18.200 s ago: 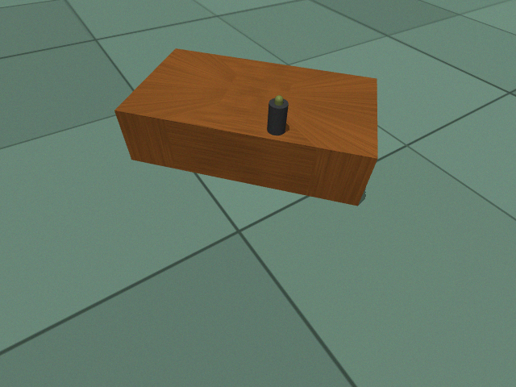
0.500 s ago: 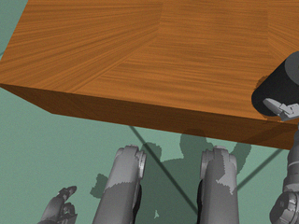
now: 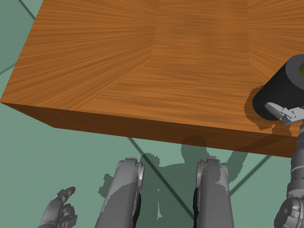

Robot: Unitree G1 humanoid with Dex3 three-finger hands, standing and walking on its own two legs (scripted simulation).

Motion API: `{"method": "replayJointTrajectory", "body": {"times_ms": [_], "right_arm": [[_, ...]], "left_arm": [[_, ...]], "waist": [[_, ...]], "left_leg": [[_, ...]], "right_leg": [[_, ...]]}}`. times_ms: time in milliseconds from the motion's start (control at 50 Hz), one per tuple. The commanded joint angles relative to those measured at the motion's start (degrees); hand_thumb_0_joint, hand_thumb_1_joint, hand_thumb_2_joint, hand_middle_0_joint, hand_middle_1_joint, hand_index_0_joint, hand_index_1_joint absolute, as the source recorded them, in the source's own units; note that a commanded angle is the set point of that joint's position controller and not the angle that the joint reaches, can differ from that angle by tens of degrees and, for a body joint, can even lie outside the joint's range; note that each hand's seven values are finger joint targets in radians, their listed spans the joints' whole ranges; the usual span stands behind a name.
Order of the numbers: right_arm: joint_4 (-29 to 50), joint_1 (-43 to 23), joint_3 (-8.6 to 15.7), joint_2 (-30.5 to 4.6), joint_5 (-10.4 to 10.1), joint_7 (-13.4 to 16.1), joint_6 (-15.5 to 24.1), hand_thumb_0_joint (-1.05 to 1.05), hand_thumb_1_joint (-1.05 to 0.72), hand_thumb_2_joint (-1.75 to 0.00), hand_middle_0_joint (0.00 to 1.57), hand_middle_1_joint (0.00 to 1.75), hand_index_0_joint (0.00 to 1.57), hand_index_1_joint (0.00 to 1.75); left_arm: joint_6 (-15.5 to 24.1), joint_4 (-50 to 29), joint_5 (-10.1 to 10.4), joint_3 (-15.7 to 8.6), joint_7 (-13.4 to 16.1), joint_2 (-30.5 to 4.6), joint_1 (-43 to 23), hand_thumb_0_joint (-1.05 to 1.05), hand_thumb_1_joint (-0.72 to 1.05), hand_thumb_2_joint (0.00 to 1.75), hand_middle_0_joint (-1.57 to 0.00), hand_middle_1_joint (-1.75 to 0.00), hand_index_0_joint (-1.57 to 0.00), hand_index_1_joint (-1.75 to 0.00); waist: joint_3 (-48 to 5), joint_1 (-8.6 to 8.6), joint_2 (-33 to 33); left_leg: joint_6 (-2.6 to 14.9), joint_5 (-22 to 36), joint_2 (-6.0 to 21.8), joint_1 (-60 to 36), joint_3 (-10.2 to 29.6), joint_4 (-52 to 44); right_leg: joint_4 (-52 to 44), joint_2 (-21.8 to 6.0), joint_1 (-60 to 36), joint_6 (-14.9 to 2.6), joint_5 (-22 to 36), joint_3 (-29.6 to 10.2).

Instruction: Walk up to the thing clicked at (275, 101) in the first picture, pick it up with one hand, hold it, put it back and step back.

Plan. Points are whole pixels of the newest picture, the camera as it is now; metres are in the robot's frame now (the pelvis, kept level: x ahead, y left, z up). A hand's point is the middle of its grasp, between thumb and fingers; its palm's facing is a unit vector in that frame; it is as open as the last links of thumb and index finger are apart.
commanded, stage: settle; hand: right
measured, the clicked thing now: (291, 87) +0.45 -0.29 +0.03
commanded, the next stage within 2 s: lift in 0.56 s
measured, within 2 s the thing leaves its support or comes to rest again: neither
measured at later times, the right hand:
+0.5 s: hand (302, 86) +0.44 -0.31 +0.04, palm faces +0.29 +0.96 -0.04, open 11.8 cm
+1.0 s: hand out of the picture +0.43 -0.30 +0.07, palm faces +0.31 +0.95 -0.05, open 11.8 cm
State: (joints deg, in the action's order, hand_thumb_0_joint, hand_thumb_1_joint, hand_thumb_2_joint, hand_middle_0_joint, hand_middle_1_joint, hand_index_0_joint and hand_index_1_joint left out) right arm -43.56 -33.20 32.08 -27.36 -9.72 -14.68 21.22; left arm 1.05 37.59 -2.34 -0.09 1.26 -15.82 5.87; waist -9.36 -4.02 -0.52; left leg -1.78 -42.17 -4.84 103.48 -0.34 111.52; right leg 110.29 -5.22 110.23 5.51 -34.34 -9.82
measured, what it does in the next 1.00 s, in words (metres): rises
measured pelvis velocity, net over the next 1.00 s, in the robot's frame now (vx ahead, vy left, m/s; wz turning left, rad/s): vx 0.02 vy -0.02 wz -0.03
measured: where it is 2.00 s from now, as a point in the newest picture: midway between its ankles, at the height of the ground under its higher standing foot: (164, 223)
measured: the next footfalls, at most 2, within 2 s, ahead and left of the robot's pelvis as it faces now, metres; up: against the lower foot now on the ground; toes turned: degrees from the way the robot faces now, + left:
none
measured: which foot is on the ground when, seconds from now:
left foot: down 0.00-1.00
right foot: down 0.00-1.00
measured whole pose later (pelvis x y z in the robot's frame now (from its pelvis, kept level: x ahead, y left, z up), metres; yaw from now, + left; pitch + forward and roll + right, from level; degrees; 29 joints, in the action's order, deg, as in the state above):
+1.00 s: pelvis +0.02 -0.02 +0.07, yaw -2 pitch +32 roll +5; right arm -33.5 -25.2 27.7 -21.0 -9.4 -9.2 20.2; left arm 0.2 36.9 -1.3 -0.4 2.3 -13.6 6.9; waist -9.6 -3.4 -0.8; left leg -3.0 -40.5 -2.8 89.4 0.9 97.5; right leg 97.7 -4.8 96.9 3.6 -33.4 -6.9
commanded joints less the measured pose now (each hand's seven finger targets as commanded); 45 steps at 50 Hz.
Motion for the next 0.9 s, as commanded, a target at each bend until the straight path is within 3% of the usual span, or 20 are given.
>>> {"method": "replayJointTrajectory", "body": {"times_ms": [0,20,60,140,200,220,240,320,380,400,480,520,640,660,720,800,860,880], "right_arm": [[21.64,-21.22,4.69,-20.36,-3.66,-0.11,6.65,0.00,-0.15,-1.30,1.31,1.45,1.36,1.45],[21.77,-20.57,6.02,-21.06,-3.64,0.25,6.62,0.00,-0.15,-1.29,1.31,1.43,1.35,1.43],[22.45,-20.12,6.44,-21.07,-4.04,0.86,6.65,0.00,-0.14,-1.29,1.30,1.43,1.35,1.43],[25.10,-22.44,4.92,-20.95,-3.41,1.76,7.71,0.00,-0.17,-1.30,1.31,1.44,1.36,1.44],[21.35,-19.64,2.74,-17.16,-3.04,1.92,7.63,0.00,-0.20,-1.34,1.30,1.46,1.35,1.46],[27.01,-24.40,3.72,-19.96,-3.13,2.15,8.58,0.00,-0.19,-1.33,1.30,1.46,1.35,1.46],[27.26,-25.13,3.44,-20.12,-2.77,2.13,8.70,0.00,-0.17,-1.33,1.30,1.45,1.35,1.46],[18.34,-18.60,2.98,-16.18,-3.45,1.97,7.72,0.00,-0.17,-1.35,1.31,1.48,1.36,1.48],[22.10,-21.74,2.84,-17.54,-2.94,1.73,7.94,0.00,-0.16,-1.34,1.29,1.46,1.34,1.46],[19.20,-19.23,3.41,-17.34,-2.82,1.75,7.35,0.00,-0.17,-1.34,1.29,1.46,1.34,1.47],[21.23,-19.96,3.20,-17.23,-2.34,1.97,7.65,0.00,-0.19,-1.34,1.31,1.47,1.35,1.47],[21.05,-20.53,2.46,-16.18,-2.51,2.08,7.57,0.00,-0.19,-1.34,1.28,1.46,1.33,1.46],[22.25,-19.81,2.66,-16.37,-2.52,2.89,8.02,0.00,-0.21,-1.37,1.27,1.47,1.32,1.47],[22.90,-21.04,2.25,-15.91,-2.45,3.15,8.24,0.00,-0.13,-1.29,1.29,1.44,1.33,1.44],[26.64,-21.18,2.46,-17.31,-2.13,3.83,8.72,0.00,-0.12,-1.25,1.25,1.38,1.28,1.38],[27.08,-17.73,1.41,-14.65,-2.47,4.08,8.17,0.00,-0.11,-1.27,1.25,1.39,1.28,1.39],[30.50,-16.58,0.84,-14.23,-2.69,4.83,7.80,0.00,-0.09,-1.25,1.24,1.39,1.27,1.39],[30.47,-15.56,0.69,-13.46,-3.01,5.11,7.55,0.00,-0.08,-1.26,1.25,1.40,1.28,1.40]], "left_arm": [[1.06,-4.23,0.38,-3.79,0.44,-10.27,5.98,0.00,0.93,0.87,-0.20,-0.31,-0.21,-0.29],[1.11,-4.19,0.44,-4.17,0.49,-10.71,6.87,0.00,0.93,0.87,-0.20,-0.31,-0.21,-0.29],[1.14,-3.69,0.45,-4.87,0.64,-11.38,6.99,0.00,0.93,0.87,-0.20,-0.31,-0.21,-0.29],[1.15,-3.38,0.22,-4.18,1.07,-9.84,6.96,0.00,0.92,0.87,-0.20,-0.30,-0.21,-0.29],[1.29,-2.72,-0.12,-5.41,1.16,-10.90,6.64,0.00,0.93,0.87,-0.20,-0.31,-0.21,-0.29],[1.28,-3.38,0.03,-4.40,1.06,-9.74,6.47,0.00,0.93,0.87,-0.20,-0.30,-0.21,-0.29],[1.24,-3.66,0.15,-3.98,1.20,-9.41,6.84,0.00,0.93,0.87,-0.19,-0.30,-0.21,-0.29],[1.12,-2.62,0.13,-4.97,1.22,-10.62,6.64,0.00,0.94,0.87,-0.20,-0.31,-0.21,-0.29],[0.96,-3.49,0.10,-4.08,0.88,-9.81,7.10,0.00,0.93,0.87,-0.19,-0.31,-0.21,-0.29],[0.85,-3.68,0.29,-4.72,0.96,-10.65,7.30,0.00,0.94,0.87,-0.19,-0.31,-0.21,-0.29],[0.58,-4.18,0.45,-4.05,0.67,-9.26,6.93,0.00,0.93,0.87,-0.19,-0.31,-0.21,-0.29],[0.51,-4.61,0.65,-4.05,0.63,-9.35,6.67,0.00,0.93,0.87,-0.19,-0.31,-0.21,-0.29],[0.72,-3.89,0.20,-4.61,0.73,-9.58,7.23,0.00,0.94,0.87,-0.19,-0.31,-0.21,-0.29],[0.57,-4.05,0.18,-4.29,0.71,-8.92,7.23,0.00,0.95,0.85,-0.21,-0.33,-0.24,-0.30],[0.60,-4.72,0.34,-3.80,0.83,-8.18,6.67,0.00,0.95,0.86,-0.21,-0.33,-0.24,-0.30],[0.68,-4.64,0.52,-4.98,1.10,-9.87,6.38,0.00,0.96,0.85,-0.21,-0.33,-0.24,-0.30],[0.74,-5.34,0.95,-4.32,1.34,-9.08,5.99,0.00,0.96,0.86,-0.21,-0.33,-0.24,-0.30],[0.71,-5.29,0.98,-4.34,1.46,-8.61,6.25,0.00,0.95,0.86,-0.21,-0.33,-0.24,-0.30]], "waist": [[-42.10,2.86,-11.20],[-43.21,2.85,-10.30],[-43.33,2.80,-11.21],[-42.24,1.74,-12.16],[-38.67,0.98,-11.34],[-41.01,1.95,-13.29],[-42.65,1.60,-13.62],[-38.12,1.27,-11.37],[-41.64,1.95,-12.52],[-40.33,1.44,-11.23],[-41.30,1.88,-10.54],[-39.78,1.68,-10.64],[-41.24,1.66,-11.21],[-41.22,1.49,-10.50],[-42.47,2.49,-11.95],[-42.41,2.30,-13.16],[-42.39,3.04,-14.13],[-42.68,2.65,-13.05]], "left_leg": [[3.48,16.20,0.13,-18.29,-3.06,-17.00],[3.30,17.63,0.18,-19.06,-3.25,-16.93],[3.16,18.48,0.20,-18.98,-3.09,-17.25],[3.06,19.34,0.22,-18.69,-2.45,-18.52],[3.17,16.65,0.24,-17.13,-2.71,-19.39],[3.48,16.39,0.31,-17.60,-2.36,-19.55],[3.47,16.79,0.47,-18.02,-2.66,-19.53],[3.34,16.77,0.57,-17.85,-2.86,-20.17],[3.55,18.35,0.69,-18.78,-2.91,-20.09],[3.45,18.32,0.80,-19.05,-3.26,-20.39],[3.39,19.62,0.78,-20.98,-3.06,-20.79],[3.48,17.25,0.83,-20.38,-2.91,-21.89],[3.16,20.69,1.10,-21.92,-2.48,-22.22],[3.11,21.71,1.07,-22.85,-2.38,-22.42],[3.28,19.73,1.01,-23.46,-2.14,-23.64],[3.43,17.63,1.21,-22.72,-2.85,-24.39],[3.65,17.07,1.27,-23.15,-3.09,-25.13],[3.42,19.41,1.35,-25.15,-2.99,-25.82]], "right_leg": [[-11.97,1.04,-35.28,-6.39,10.75,6.69],[-12.04,0.94,-37.18,-6.40,12.33,6.56],[-12.48,1.00,-38.45,-6.40,13.36,6.46],[-12.88,0.99,-39.25,-6.66,13.68,6.83],[-14.21,1.10,-37.96,-6.74,10.47,6.57],[-14.77,1.06,-39.24,-6.66,10.52,6.79],[-15.22,1.03,-41.72,-6.41,11.44,6.59],[-15.36,1.25,-40.09,-6.54,11.10,6.50],[-16.07,1.15,-42.97,-6.34,13.89,6.39],[-16.34,1.27,-42.57,-6.36,13.81,6.11],[-17.13,1.43,-42.48,-6.41,14.92,6.29],[-18.10,1.55,-42.04,-6.40,12.11,6.48],[-17.27,1.48,-43.83,-6.60,15.59,6.84],[-17.33,1.43,-43.82,-6.70,16.34,6.80],[-18.88,1.62,-44.77,-6.60,14.44,7.15],[-21.48,1.76,-48.72,-6.08,13.09,6.61],[-23.83,1.65,-51.40,-5.67,13.42,6.22],[-23.38,1.63,-51.50,-5.90,15.35,6.40]]}}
